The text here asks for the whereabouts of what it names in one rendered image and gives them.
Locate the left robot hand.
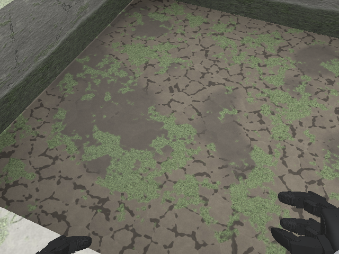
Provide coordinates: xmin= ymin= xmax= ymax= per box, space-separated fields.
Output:
xmin=36 ymin=235 xmax=92 ymax=254

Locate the right robot hand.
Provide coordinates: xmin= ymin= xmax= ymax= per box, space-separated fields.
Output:
xmin=271 ymin=191 xmax=339 ymax=254

